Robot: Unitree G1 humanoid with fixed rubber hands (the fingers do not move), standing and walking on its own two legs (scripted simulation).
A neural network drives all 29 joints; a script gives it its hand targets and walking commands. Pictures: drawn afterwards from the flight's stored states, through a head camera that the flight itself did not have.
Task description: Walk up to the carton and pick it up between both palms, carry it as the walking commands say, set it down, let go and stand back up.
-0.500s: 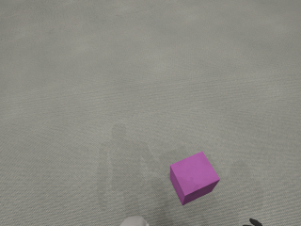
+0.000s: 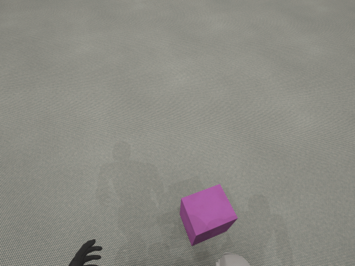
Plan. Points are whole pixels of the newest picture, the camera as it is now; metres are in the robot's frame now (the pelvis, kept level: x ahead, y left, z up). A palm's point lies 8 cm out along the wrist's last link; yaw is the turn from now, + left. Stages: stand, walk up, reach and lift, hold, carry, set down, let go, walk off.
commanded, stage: walk up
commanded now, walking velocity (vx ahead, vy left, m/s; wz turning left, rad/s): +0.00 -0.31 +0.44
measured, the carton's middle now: (205, 215) +0.40 -0.14 -0.65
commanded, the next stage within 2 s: none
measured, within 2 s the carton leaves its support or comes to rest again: neither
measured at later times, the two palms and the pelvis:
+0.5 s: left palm out of the picture +0.00 +0.13 -0.16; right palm (327, 231) +0.21 -0.36 -0.12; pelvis +0.04 -0.13 -0.02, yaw +10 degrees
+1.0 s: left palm out of the picture +0.02 +0.11 -0.11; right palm (354, 253) +0.16 -0.42 -0.14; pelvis +0.02 -0.18 -0.01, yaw +13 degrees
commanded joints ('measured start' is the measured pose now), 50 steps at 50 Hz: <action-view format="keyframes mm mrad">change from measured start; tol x32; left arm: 1 -4 34 -7 -69 -11 9 -20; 50 156 140 37 18 -1 -61 56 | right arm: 1 32 -231 -55 -70 -2 -12 2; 50 -234 -74 34 -134 19 53 81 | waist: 1 28 265 -35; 6 84 265 -85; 10 132 -390 -177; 25 -8 318 -61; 50 71 -256 -82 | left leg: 1 64 179 -174 -107 596 165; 9 -460 -117 82 454 -424 22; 13 -361 -78 40 747 -250 30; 20 -129 -86 79 299 -175 37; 25 186 403 -412 -144 602 240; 36 53 52 35 54 723 151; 40 -341 -130 36 698 -433 8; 50 -169 -114 107 340 -202 0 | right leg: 1 -8 26 -46 -94 6 6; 8 531 -134 39 -602 190 -57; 19 295 -202 5 -498 592 -240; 23 141 -149 -34 -339 352 -144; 25 -120 12 -77 20 -254 -36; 35 173 3 -108 -282 -22 -8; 40 367 -522 278 -430 1097 -309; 45 173 -266 31 -543 250 -190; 50 223 -252 2 -584 110 -199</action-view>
